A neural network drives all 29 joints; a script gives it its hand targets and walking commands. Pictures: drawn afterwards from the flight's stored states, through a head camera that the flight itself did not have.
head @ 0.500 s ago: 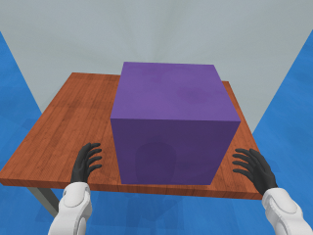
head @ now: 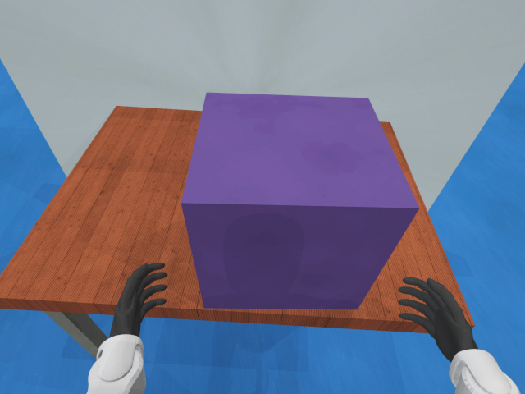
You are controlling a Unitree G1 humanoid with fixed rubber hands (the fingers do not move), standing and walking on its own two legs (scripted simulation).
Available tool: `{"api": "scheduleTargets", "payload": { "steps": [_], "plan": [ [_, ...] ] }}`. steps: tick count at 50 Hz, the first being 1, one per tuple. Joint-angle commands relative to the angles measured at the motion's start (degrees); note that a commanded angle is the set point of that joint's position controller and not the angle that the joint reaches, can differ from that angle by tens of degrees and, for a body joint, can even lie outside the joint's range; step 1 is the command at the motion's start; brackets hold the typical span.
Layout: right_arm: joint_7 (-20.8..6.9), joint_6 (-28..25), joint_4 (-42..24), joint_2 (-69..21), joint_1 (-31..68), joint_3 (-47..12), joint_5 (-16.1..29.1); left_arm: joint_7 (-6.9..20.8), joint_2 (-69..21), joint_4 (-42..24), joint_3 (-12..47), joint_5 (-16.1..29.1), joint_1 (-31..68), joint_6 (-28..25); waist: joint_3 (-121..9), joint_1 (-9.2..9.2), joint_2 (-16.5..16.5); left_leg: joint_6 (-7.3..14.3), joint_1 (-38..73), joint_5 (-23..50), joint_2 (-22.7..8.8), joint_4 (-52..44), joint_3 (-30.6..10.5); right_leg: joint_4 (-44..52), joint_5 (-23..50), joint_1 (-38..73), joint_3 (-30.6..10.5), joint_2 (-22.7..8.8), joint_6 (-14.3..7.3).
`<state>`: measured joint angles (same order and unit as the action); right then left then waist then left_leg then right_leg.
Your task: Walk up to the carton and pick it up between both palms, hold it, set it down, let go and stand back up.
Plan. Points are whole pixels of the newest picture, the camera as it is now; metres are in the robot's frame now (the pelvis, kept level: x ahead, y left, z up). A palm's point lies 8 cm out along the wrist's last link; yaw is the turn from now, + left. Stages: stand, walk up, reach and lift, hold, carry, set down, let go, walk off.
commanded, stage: set down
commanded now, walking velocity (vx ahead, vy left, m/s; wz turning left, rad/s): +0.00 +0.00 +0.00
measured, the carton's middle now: (284, 205) +0.41 -0.01 +0.05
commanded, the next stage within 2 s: let go in 1.30 s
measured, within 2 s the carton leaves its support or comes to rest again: neither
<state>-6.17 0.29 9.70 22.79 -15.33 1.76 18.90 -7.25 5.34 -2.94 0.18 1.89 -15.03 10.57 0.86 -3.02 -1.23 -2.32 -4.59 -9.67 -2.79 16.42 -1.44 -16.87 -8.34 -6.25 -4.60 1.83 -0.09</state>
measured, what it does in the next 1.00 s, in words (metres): stands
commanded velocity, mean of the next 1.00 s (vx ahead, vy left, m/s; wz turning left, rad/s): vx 0.00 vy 0.00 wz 0.00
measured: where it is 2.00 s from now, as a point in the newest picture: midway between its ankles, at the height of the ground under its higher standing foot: outside the picture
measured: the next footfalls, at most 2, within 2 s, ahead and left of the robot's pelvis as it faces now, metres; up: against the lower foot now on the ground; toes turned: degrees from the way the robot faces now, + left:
none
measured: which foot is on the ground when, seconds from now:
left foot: down 0.00-1.00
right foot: down 0.00-1.00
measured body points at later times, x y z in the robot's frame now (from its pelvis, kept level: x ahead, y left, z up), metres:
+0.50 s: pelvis +0.01 +0.01 +0.00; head +0.01 +0.02 +0.45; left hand +0.20 +0.22 -0.01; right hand +0.21 -0.25 -0.01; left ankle -0.01 +0.15 -0.75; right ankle +0.01 -0.12 -0.75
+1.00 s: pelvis +0.02 +0.01 +0.00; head +0.03 +0.02 +0.45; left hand +0.18 +0.23 -0.06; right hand +0.19 -0.25 -0.05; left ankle -0.01 +0.15 -0.75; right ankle +0.01 -0.12 -0.75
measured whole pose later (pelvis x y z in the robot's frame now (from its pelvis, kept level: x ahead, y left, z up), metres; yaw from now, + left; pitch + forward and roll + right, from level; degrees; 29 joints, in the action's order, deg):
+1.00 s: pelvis +0.02 +0.01 +0.00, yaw +0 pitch -1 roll +0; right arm -4.2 -7.4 29.5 18.0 -16.7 1.6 11.7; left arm -3.1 7.9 15.4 -0.7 1.8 -16.8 6.0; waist 2.1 -3.0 -1.9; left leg -2.3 -4.0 -11.1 -2.1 16.4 -1.3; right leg -16.9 -9.9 -5.6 -4.6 1.0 0.0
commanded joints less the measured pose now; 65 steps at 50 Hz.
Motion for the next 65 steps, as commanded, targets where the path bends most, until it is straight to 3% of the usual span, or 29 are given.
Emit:
{"api": "scheduleTargets", "payload": {
  "steps": [1,5,7,8,11,16,19,20,21,23,24,25,26,29,30,32,35,37,38,40,41,42,45,48,50,57,58,62,65],
  "plan": [
    [0.4,-3.5,-5.4,3.4,-1.4,4.5,-4.5,0.7,7.5,-4.5,-0.8,1.4,-2.5,-2.2,-4.6,3.15,-3.1,2.0,7.4,3.9,4.7,-1.7,6.0,5.1,1.3,-1.4,1.9,-1.7,-0.5],
    [0.6,-3.2,-1.1,3.3,-5.7,1.9,-4.9,2.0,6.1,0.5,-1.4,-0.2,-6.5,-2.3,-2.5,2.69,-2.6,1.8,9.1,7.5,4.9,-1.2,5.8,5.2,7.9,-0.1,1.5,-1.5,-0.6],
    [0.5,-3.0,0.2,3.2,-3.2,2.3,-6.2,2.8,6.8,2.5,-1.2,-0.8,-4.3,-1.6,-2.4,3.12,-2.8,1.7,8.9,5.7,5.2,-1.6,5.7,6.2,4.0,-1.5,2.2,-1.3,-0.5],
    [0.0,-4.6,-4.2,4.4,-2.7,3.7,-5.2,1.4,6.4,-4.4,-1.4,0.2,-4.6,-2.9,-4.7,1.37,-1.0,1.1,9.4,8.0,4.7,-1.7,5.3,5.3,4.7,-1.9,3.3,-0.6,-1.2],
    [-0.7,-5.9,-1.7,3.9,-3.4,3.8,-5.8,1.1,6.2,-1.3,-0.6,-0.2,-5.7,-3.4,-4.5,1.85,-1.8,0.8,9.7,10.1,4.4,-0.9,5.0,5.3,6.2,-1.4,3.5,-0.3,-1.6],
    [-0.4,-4.6,4.0,2.1,-1.2,2.0,-7.2,2.3,6.5,6.6,-1.2,-1.3,-2.3,-2.4,0.4,2.08,-2.5,1.6,6.6,2.5,5.0,-2.0,6.5,6.2,0.7,-1.8,2.3,-1.5,-1.1],
    [0.3,-4.2,4.0,1.1,-1.5,2.6,-9.1,2.8,8.0,6.8,-0.9,-0.1,-0.5,-2.7,0.2,2.94,-4.7,1.9,6.2,0.8,4.7,-1.8,6.4,6.1,-1.0,-2.2,2.5,-2.0,-1.0],
    [-0.6,-5.6,1.2,2.2,-0.7,3.4,-7.8,1.3,8.2,0.7,-1.0,-0.5,-1.0,-3.8,-4.1,1.41,-1.2,1.3,6.3,3.6,4.4,-2.0,5.9,4.7,1.0,-0.5,3.6,-1.1,-1.3],
    [0.0,-6.2,-0.2,0.7,-1.8,2.6,-7.9,1.5,8.7,0.7,-1.2,0.1,-0.6,-4.6,-3.9,1.59,-2.5,1.6,6.0,3.4,4.9,-1.2,6.4,4.5,2.9,0.2,2.7,-1.7,-0.9],
    [0.3,-5.4,5.5,0.1,-1.2,1.4,-8.6,2.4,8.8,7.4,-2.3,-0.6,0.1,-3.7,-1.2,2.3,-1.9,1.9,5.3,1.8,5.3,-1.0,6.8,5.0,1.8,-0.4,1.9,-2.7,-0.8],
    [0.4,-6.6,0.7,-0.2,-2.0,1.5,-7.7,2.0,9.3,2.4,-1.8,0.3,-0.4,-4.5,-4.1,1.65,-2.7,2.0,5.6,2.3,4.8,-1.3,6.7,4.9,3.4,0.5,2.1,-2.6,-0.6],
    [-0.2,-5.7,8.5,0.8,-3.3,1.2,-9.2,2.4,6.9,8.7,-1.4,-1.0,-1.3,-4.1,-0.6,1.84,-1.3,1.4,6.6,3.2,4.6,-1.3,6.4,4.7,2.2,-1.4,2.7,-2.1,-0.9],
    [0.2,-6.6,4.3,0.2,-2.1,1.7,-9.0,2.4,8.3,6.3,-1.1,0.5,-1.2,-4.6,-2.9,1.71,-2.8,1.6,6.7,4.1,4.6,-1.4,6.2,5.3,3.0,-0.9,2.8,-2.1,-0.7],
    [1.2,-5.4,11.4,-1.7,-3.3,0.6,-11.3,4.2,7.7,15.4,-1.4,-1.2,-1.2,-2.6,1.2,2.62,-2.3,1.7,5.0,0.6,5.2,-1.8,6.8,5.7,1.0,-0.7,2.7,-2.4,-0.5],
    [1.3,-7.2,4.2,-0.1,-0.9,1.1,-10.4,3.5,9.4,7.5,-2.3,-0.1,0.2,-4.6,-4.0,1.14,-2.6,1.5,5.7,3.7,5.2,-0.9,6.9,4.4,6.2,0.4,2.8,-2.4,-0.3],
    [1.1,-8.7,4.5,-0.1,-1.0,0.5,-9.8,2.9,9.5,6.5,-1.7,-0.1,-0.1,-5.7,-5.1,0.68,-3.2,1.2,6.7,6.3,4.8,-0.4,6.3,3.6,8.1,0.6,3.5,-1.6,-0.4],
    [2.1,-8.4,12.2,-2.8,-2.4,-0.5,-11.4,3.9,9.2,13.2,-1.8,-1.3,-0.8,-5.7,-1.2,2.74,-1.7,1.4,5.9,4.9,5.2,-0.2,6.7,4.3,8.5,0.1,2.7,-2.5,0.2],
    [1.5,-8.8,11.4,-0.7,-2.2,-1.1,-10.7,4.0,8.9,11.8,-2.2,-1.4,-0.2,-5.5,-2.6,1.3,-1.8,1.3,7.1,5.6,4.9,-0.5,6.5,4.5,6.6,0.7,2.9,-2.1,-0.5],
    [1.5,-7.8,16.4,-1.3,-1.7,-1.2,-11.6,4.6,8.8,18.5,-2.6,-1.8,0.8,-4.4,0.3,1.36,-0.7,1.2,6.1,2.9,5.0,-0.5,6.9,5.1,1.9,-0.9,3.0,-2.0,-0.7],
    [1.5,-8.8,12.4,-2.8,0.9,-0.9,-11.8,4.1,9.2,14.0,-2.1,-1.3,1.4,-4.9,0.2,1.0,-1.5,1.3,6.1,2.3,4.7,-1.1,6.6,5.7,0.3,-2.5,3.5,-1.8,-0.7],
    [1.6,-10.7,4.5,-2.0,0.4,0.1,-9.8,2.8,11.3,5.7,-2.2,0.7,2.8,-6.6,-4.4,0.52,-0.5,1.2,6.5,4.7,4.5,-0.2,6.3,4.2,2.6,-1.2,3.8,-2.0,-0.9],
    [1.4,-9.5,14.6,-2.6,-0.6,-1.2,-11.9,3.7,9.3,17.5,-2.4,-2.0,1.8,-5.1,0.8,0.72,-0.7,1.3,5.1,2.4,4.6,-0.4,6.4,4.4,1.2,-1.5,3.9,-1.6,-0.9],
    [1.6,-10.4,10.7,-3.8,-0.2,-1.5,-12.1,3.8,10.5,14.0,-2.0,-0.4,2.4,-6.8,-2.2,1.06,-3.2,1.9,5.7,3.3,4.8,-0.4,6.9,4.5,1.8,-1.2,3.8,-2.0,-0.3],
    [2.7,-10.3,17.8,-5.9,1.1,-1.7,-14.3,4.9,10.1,20.1,-2.7,-1.6,3.4,-5.5,0.6,2.36,-0.8,1.6,6.0,1.3,4.7,0.1,7.1,5.0,-0.1,-2.7,3.4,-2.5,-0.5],
    [2.3,-11.3,16.8,-4.7,2.3,-0.6,-13.7,3.9,11.1,15.4,-2.2,-1.3,4.6,-6.7,-2.6,1.47,1.3,1.1,7.1,4.2,4.0,0.6,6.3,3.8,2.5,-1.9,4.2,-2.0,-0.8],
    [3.8,-13.8,19.9,-5.7,3.8,-1.3,-15.7,5.3,10.8,22.3,-3.4,-1.7,5.0,-6.7,-2.2,2.12,0.3,1.3,6.0,5.8,4.9,2.1,7.1,2.9,6.8,-0.9,4.3,-1.7,-0.2],
    [3.9,-14.2,19.0,-6.2,3.3,-2.2,-15.2,5.1,11.9,21.4,-3.9,-1.8,3.8,-7.4,-2.6,0.48,0.9,1.1,6.6,8.2,4.9,2.2,6.8,2.6,8.5,-0.9,4.1,-1.7,-0.5],
    [4.7,-14.1,25.3,-7.1,4.0,-2.7,-16.6,6.6,11.2,24.2,-2.6,-1.4,5.4,-7.2,-1.7,3.63,0.7,0.7,7.4,9.1,4.7,3.1,5.9,2.7,8.7,-0.9,4.3,-1.7,-0.2],
    [4.2,-16.6,19.8,-6.5,8.3,-2.2,-14.9,5.1,13.4,18.6,-2.6,0.0,8.8,-9.0,-6.5,1.12,2.4,0.3,5.2,9.6,4.3,4.0,5.8,0.6,7.6,-0.1,4.8,-1.4,-0.5]
  ]
}}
